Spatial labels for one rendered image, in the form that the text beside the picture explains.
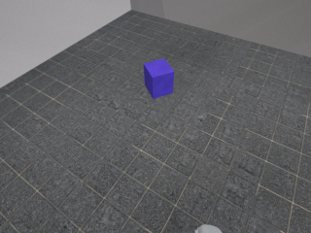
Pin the carton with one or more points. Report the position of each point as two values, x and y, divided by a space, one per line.
159 78

